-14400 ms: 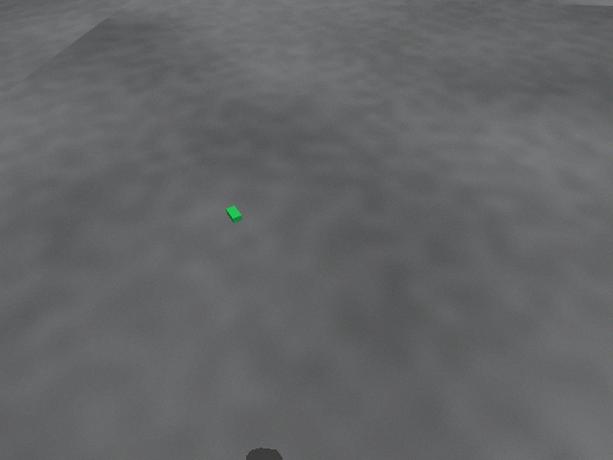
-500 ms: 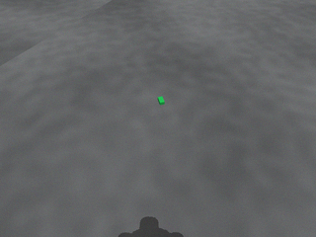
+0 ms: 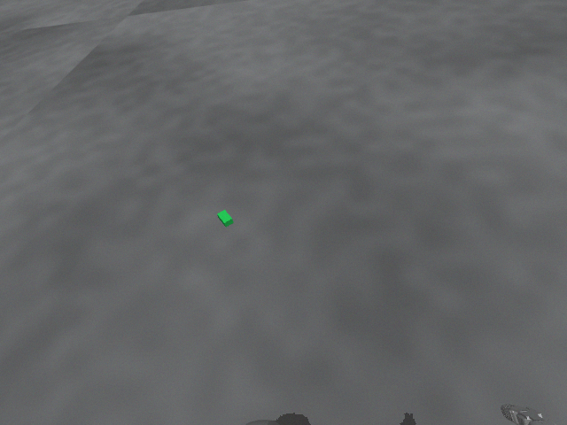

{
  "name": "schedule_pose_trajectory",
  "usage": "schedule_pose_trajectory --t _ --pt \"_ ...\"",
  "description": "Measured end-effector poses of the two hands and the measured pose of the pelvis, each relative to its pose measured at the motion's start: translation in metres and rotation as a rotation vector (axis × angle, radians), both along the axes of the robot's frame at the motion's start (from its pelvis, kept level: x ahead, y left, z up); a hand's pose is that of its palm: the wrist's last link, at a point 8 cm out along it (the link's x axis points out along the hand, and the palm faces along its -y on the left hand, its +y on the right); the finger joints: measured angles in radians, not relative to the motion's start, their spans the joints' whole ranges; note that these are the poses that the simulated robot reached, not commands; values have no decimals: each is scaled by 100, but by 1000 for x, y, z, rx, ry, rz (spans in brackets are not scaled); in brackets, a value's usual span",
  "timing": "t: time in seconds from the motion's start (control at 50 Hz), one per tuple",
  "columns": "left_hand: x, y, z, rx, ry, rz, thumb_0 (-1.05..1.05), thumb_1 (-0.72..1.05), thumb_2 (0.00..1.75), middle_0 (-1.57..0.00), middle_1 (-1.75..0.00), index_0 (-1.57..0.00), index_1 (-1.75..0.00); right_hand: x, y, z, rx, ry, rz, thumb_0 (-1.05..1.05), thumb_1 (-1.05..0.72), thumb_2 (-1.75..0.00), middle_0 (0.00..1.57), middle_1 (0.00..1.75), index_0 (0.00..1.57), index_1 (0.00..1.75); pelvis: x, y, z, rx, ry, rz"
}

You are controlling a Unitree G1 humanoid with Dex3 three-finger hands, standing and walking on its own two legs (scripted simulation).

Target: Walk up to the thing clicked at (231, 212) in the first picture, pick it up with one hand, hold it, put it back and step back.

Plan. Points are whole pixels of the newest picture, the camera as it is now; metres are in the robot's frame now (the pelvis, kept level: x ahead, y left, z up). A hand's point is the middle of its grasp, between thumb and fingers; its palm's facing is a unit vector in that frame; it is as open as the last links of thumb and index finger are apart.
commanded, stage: walk up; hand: left
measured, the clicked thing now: (225, 218) +1.17 +0.42 -0.74
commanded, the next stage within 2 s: none
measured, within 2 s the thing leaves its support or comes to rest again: neither
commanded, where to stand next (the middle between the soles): +0.73 +0.57 m, yaw -54 degrees
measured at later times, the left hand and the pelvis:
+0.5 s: hand (100, 288) +0.43 +0.44 -0.12, palm faces -0.38 -0.77 -0.52, open 7.4 cm; pelvis +0.22 +0.18 +0.01, yaw -19 degrees
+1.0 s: hand (68, 236) +0.59 +0.59 -0.12, palm faces -0.45 -0.65 -0.61, open 7.4 cm; pelvis +0.40 +0.33 -0.03, yaw -31 degrees
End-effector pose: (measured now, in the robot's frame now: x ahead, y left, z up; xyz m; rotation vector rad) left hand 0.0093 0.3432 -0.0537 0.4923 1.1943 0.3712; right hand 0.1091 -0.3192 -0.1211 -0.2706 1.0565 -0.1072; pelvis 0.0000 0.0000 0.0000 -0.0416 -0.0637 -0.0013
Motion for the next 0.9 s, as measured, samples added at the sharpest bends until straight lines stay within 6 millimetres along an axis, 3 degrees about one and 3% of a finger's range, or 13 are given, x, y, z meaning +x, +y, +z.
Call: schedule_pose_trajectory --t 0.08,0.14,0.2,0.26,0.3,0.34,0.42,0.5,0.58,0.66,0.74,0.9 --pt "39 14 3 -16 18 -53 1 90 90 -20 -30 -20 -30 33 26 13 17 -62 -2 1 -91 -90 20 30 20 30 34 23 7 12 -5 -62" --pt "79 34 -1 -26 26 -111 1 90 90 -21 -30 -20 -30 52 41 18 7 -70 -29 1 -90 -90 20 30 20 30 63 48 5 8 4 -106" --pt "132 65 -9 -20 31 -179 1 89 90 -21 -30 -21 -30 68 56 20 -25 -64 -79 1 -90 -90 20 30 20 30 95 77 -2 -4 19 -140" --pt "197 106 -28 3 24 -252 1 89 90 -21 -30 -21 -30 79 74 18 -77 -61 -146 1 -90 -90 20 30 20 30 131 110 -18 -9 31 -171" --pt "247 129 -41 29 15 -297 1 89 90 -21 -30 -21 -30 76 91 17 -113 -53 -199 1 -90 -90 20 30 20 30 147 128 -27 23 15 -189" --pt "294 139 -45 35 -11 -336 1 90 90 -20 -30 -20 -30 64 110 19 -123 -22 -262 0 -91 -90 20 30 20 30 160 143 -26 19 15 -226" --pt "370 133 -34 -26 -51 -435 1 90 90 -20 -30 -20 -30 39 149 32 -101 82 -394 1 -91 -90 20 30 20 30 189 164 -5 25 32 -276" --pt "426 129 -21 -49 -50 -516 1 90 90 -20 -30 -20 -30 26 183 38 -87 136 -474 1 -90 -90 20 30 20 30 223 183 7 43 49 -324" --pt "471 125 -15 -37 -39 -574 1 90 90 -20 -30 -20 -30 25 214 27 -63 169 -536 1 -90 -90 20 30 20 30 256 199 7 56 50 -371" --pt "508 125 -15 -20 -61 -612 0 90 90 -20 -30 -20 -30 41 239 2 -17 185 -579 1 -90 -90 20 30 20 30 287 210 -4 60 48 -414" --pt "528 144 -19 7 -116 -591 0 90 90 -20 -30 -20 -30 86 257 -19 14 177 -550 1 -90 -90 20 30 20 30 307 224 -17 7 37 -444" --pt "552 209 -12 41 -75 -578 1 90 90 -21 -30 -21 -30 189 272 -6 -24 12 -490 1 -90 -90 20 30 20 30 358 278 -14 21 30 -498"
